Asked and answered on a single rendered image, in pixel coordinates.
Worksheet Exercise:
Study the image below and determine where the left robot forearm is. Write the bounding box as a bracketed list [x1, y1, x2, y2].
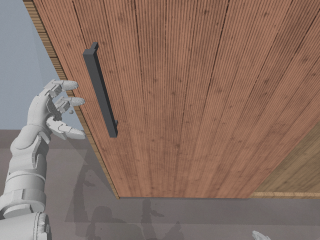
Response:
[0, 125, 51, 220]

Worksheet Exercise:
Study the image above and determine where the handle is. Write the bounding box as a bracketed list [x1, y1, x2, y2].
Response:
[82, 42, 118, 138]

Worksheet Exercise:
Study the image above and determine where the left robot hand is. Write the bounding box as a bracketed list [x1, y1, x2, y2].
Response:
[27, 79, 86, 140]

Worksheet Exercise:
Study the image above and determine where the wardrobe door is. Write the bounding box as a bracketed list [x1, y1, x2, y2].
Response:
[254, 120, 320, 193]
[33, 0, 320, 199]

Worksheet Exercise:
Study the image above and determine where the right robot hand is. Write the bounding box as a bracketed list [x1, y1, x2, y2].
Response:
[252, 230, 271, 240]

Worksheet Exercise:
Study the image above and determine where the left robot upper arm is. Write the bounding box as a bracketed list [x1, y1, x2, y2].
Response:
[0, 212, 52, 240]

